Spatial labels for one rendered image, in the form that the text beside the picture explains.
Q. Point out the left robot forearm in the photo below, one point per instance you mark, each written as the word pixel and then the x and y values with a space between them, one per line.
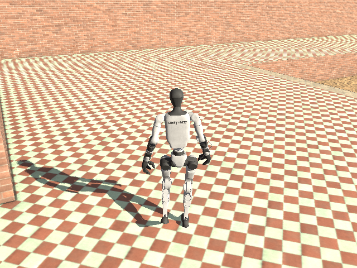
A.
pixel 149 150

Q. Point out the robot left thigh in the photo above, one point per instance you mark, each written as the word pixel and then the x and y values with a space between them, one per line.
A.
pixel 165 163

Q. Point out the right robot forearm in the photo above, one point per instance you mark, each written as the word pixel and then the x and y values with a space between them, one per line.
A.
pixel 204 147

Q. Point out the robot right upper arm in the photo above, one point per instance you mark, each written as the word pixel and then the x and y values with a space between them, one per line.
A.
pixel 198 126

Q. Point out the robot left upper arm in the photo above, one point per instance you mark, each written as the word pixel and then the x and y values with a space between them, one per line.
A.
pixel 157 127

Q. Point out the robot right shin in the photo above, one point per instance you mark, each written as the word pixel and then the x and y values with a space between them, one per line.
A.
pixel 187 202

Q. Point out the right robot hand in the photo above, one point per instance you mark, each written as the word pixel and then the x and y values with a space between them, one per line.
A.
pixel 202 156

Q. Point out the left robot hand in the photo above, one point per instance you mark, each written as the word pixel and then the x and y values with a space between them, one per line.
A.
pixel 145 166

